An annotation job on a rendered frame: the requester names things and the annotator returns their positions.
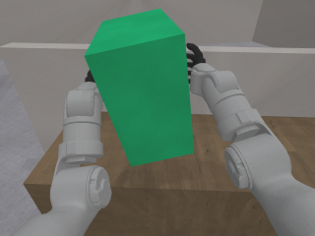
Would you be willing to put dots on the robot right forearm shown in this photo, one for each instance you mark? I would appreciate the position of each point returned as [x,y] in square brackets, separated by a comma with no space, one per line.
[236,119]

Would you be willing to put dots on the left robot upper arm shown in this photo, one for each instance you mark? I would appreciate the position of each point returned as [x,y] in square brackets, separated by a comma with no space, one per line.
[77,195]

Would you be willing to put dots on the carton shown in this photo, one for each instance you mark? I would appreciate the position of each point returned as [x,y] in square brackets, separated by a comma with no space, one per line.
[139,65]

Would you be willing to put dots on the pedestal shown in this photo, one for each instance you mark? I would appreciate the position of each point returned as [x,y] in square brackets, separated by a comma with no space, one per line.
[187,195]

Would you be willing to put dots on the robot right hand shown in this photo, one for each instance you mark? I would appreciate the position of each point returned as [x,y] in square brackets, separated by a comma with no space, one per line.
[197,57]

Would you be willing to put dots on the robot left forearm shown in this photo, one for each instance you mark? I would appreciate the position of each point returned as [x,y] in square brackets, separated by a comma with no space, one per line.
[81,128]

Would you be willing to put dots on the right robot upper arm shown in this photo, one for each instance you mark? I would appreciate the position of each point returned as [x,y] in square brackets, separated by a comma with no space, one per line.
[260,165]

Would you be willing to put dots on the robot left hand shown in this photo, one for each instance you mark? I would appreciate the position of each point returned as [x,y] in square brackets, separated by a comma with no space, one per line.
[89,77]

